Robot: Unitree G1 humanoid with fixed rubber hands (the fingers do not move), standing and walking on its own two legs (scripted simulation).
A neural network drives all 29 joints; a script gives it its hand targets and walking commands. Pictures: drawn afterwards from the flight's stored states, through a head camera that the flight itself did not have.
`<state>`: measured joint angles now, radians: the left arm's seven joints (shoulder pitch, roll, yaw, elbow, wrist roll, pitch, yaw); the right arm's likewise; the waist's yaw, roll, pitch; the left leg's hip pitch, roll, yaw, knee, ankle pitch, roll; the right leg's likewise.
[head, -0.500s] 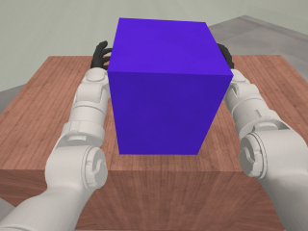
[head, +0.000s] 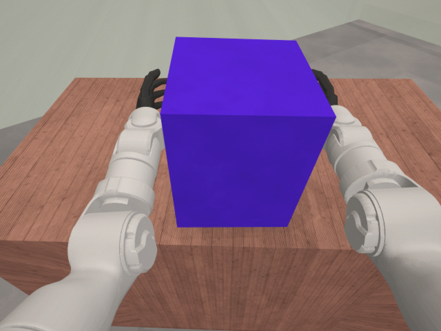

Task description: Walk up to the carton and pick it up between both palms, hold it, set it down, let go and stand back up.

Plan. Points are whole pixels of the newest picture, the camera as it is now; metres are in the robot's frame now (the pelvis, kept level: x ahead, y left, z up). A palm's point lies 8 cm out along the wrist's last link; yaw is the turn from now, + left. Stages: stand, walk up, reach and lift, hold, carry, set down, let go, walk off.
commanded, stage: set down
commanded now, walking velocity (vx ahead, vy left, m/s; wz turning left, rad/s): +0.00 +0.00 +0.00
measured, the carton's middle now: (234, 137) +0.44 +0.03 +0.14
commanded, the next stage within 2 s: none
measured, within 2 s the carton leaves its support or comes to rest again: rests again in 1.30 s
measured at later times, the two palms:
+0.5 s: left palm (150, 120) +0.42 +0.18 +0.18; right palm (321, 117) +0.46 -0.13 +0.18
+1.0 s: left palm (153, 133) +0.42 +0.18 +0.16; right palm (319, 127) +0.46 -0.13 +0.16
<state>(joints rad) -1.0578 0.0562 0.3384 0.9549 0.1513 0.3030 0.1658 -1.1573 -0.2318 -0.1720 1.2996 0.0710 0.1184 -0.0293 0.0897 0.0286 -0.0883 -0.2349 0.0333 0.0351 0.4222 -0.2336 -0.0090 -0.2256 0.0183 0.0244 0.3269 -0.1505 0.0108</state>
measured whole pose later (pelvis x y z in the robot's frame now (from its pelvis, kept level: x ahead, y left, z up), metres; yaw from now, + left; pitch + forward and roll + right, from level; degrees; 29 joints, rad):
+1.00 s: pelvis +0.01 +0.00 +0.00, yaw +0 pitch +3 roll -1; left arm -0.96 -0.02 0.42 0.93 0.20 0.20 0.17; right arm -1.06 -0.21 -0.32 1.28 -0.11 0.04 0.03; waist 0.10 0.03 -0.08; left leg -0.24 0.03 0.04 0.42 -0.25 -0.01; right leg -0.23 0.02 0.02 0.33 -0.16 0.01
